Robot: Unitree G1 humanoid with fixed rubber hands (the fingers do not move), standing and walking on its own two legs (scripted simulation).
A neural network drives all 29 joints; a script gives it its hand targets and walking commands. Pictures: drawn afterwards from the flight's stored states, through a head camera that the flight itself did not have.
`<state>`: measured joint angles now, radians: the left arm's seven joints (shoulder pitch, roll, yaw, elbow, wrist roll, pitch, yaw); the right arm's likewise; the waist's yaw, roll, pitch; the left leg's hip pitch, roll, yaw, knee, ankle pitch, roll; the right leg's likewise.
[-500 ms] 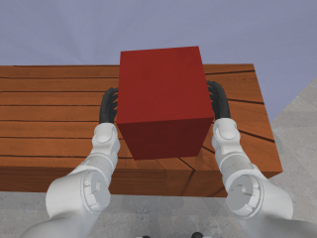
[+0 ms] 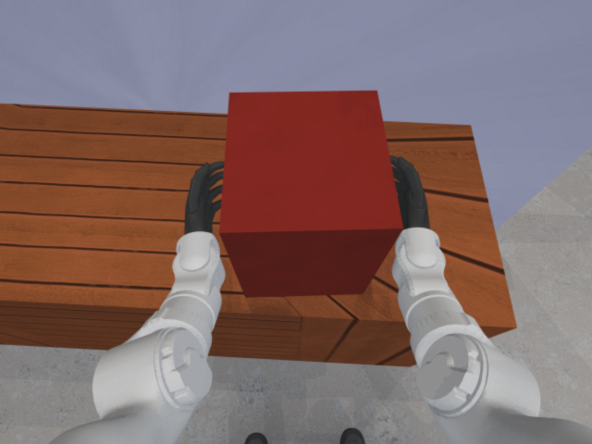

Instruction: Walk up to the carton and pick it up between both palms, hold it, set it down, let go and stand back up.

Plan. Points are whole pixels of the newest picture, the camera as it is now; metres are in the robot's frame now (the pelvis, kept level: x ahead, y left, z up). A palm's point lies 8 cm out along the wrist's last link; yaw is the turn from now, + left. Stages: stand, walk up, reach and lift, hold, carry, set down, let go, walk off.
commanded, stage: reach and lift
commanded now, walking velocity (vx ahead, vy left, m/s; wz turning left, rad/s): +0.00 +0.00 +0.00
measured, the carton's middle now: (304, 205) +0.46 +0.01 -0.03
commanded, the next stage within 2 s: none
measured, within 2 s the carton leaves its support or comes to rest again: leaves its support in 1.76 s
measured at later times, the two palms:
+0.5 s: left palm (202, 222) +0.42 +0.15 -0.01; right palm (411, 215) +0.42 -0.14 +0.01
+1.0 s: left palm (202, 223) +0.42 +0.15 -0.01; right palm (411, 217) +0.42 -0.14 +0.00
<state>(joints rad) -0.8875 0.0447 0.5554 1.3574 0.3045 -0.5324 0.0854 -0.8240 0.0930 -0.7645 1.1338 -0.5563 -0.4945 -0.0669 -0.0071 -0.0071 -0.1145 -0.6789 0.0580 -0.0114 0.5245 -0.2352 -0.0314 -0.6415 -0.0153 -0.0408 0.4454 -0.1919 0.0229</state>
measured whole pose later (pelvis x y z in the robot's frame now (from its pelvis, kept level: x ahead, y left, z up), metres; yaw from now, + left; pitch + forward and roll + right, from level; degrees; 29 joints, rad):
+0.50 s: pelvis +0.01 +0.00 +0.00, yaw +0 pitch +22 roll -2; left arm -0.85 0.02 0.59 1.30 0.35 -0.49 0.09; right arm -0.78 0.11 -0.75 1.10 -0.57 -0.48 -0.07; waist 0.00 -0.01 -0.13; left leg -0.64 0.07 0.01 0.48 -0.23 -0.03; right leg -0.60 -0.01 -0.04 0.39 -0.18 0.02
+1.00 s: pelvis +0.01 +0.00 +0.00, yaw +0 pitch +24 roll -2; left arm -0.85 0.04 0.47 1.40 0.24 -0.56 0.12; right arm -0.79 0.04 -0.67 1.28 -0.50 -0.61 -0.12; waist 0.00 -0.02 -0.17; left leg -0.68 0.07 0.00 0.51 -0.24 -0.03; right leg -0.63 -0.01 -0.05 0.40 -0.18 0.02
